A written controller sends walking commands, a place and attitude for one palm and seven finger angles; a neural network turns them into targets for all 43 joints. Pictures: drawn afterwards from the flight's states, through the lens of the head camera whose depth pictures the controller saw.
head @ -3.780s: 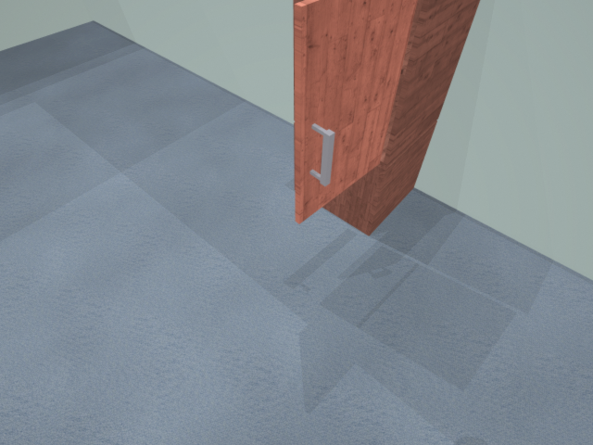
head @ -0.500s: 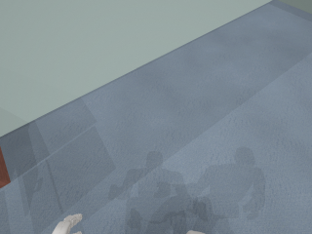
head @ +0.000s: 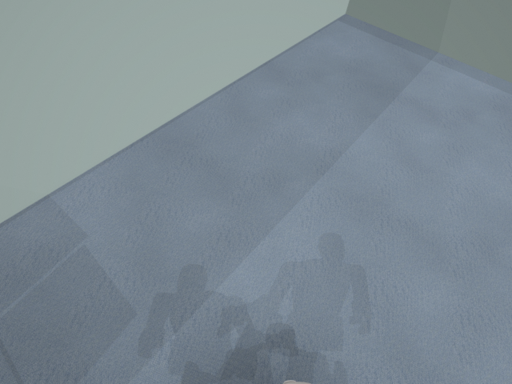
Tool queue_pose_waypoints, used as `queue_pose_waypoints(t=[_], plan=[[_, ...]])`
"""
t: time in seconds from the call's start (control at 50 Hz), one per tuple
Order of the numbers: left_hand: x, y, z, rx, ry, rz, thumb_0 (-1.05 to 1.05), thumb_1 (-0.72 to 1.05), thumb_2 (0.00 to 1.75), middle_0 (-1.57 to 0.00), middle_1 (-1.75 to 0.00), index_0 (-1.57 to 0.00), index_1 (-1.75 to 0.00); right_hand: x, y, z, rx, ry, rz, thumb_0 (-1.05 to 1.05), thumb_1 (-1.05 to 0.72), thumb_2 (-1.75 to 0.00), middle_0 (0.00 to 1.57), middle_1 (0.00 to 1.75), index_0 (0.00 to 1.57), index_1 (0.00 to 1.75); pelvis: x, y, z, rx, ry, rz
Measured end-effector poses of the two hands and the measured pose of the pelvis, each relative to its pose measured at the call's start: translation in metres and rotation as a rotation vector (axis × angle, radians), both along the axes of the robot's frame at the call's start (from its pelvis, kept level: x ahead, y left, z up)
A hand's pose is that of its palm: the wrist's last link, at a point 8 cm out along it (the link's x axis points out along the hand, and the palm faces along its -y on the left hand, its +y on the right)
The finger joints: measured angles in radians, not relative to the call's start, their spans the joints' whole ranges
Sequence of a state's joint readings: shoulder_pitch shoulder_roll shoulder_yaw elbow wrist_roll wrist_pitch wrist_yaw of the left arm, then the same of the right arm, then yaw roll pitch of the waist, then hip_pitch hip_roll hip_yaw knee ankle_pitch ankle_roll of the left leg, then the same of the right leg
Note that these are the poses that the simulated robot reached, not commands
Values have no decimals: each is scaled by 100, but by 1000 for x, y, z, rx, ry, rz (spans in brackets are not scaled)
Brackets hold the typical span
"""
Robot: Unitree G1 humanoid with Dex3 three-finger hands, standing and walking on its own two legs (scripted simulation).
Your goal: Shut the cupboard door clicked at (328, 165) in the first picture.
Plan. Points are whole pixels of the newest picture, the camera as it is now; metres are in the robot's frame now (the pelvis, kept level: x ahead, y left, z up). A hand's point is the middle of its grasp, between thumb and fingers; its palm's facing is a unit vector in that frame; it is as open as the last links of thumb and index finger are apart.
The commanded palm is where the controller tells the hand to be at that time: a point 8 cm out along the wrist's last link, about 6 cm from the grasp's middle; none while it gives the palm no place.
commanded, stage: walk around to get in front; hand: left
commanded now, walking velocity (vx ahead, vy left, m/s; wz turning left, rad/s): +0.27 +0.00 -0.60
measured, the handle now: out of the picture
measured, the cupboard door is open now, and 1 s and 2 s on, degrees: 85 85 85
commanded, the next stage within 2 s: walk to a spot facing it in 1.08 s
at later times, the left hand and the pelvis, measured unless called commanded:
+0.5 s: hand (240, 272) +0.35 +0.05 -0.16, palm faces -0.36 -0.91 -0.22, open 7.3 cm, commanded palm none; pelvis +0.15 -0.09 -0.01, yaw -20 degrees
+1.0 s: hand (252, 257) +0.39 +0.02 -0.18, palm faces -0.38 -0.91 -0.17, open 7.4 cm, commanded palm none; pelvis +0.39 -0.17 -0.02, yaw -29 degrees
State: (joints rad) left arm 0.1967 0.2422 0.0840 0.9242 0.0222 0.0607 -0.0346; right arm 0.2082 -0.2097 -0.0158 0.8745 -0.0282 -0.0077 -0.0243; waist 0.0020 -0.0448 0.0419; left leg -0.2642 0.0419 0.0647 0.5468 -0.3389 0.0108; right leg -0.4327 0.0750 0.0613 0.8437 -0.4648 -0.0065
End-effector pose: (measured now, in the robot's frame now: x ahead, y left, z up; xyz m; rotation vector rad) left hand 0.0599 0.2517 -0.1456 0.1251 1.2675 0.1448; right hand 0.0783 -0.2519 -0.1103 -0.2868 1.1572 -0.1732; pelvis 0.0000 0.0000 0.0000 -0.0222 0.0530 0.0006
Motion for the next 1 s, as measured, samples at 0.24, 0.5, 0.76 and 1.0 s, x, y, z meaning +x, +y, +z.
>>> queue_pose_waypoints(t=[0.24,0.5,0.76,1.0], plan=[[136,-28,7,-12,-18,-246,1,91,90,-19,-30,-20,-30,-87,9,-1,44,238,-276,0,-91,-90,20,30,20,30,65,-11,6,-15,-3,-182],[296,-156,13,20,-180,-455,0,91,90,-19,-30,-20,-30,-52,-44,-40,168,311,-511,1,-91,-90,20,30,20,30,154,-89,-12,30,-58,-342],[302,-168,29,80,37,-403,0,92,90,-20,-30,-20,-30,183,-144,-15,127,-103,-435,0,-91,-90,20,30,20,30,258,-137,8,45,-24,-442],[352,-185,-7,50,312,-373,1,91,90,-20,-30,-20,-30,343,-179,-18,68,-197,-406,1,-91,-90,20,30,20,30,394,-167,-16,27,-28,-510]])
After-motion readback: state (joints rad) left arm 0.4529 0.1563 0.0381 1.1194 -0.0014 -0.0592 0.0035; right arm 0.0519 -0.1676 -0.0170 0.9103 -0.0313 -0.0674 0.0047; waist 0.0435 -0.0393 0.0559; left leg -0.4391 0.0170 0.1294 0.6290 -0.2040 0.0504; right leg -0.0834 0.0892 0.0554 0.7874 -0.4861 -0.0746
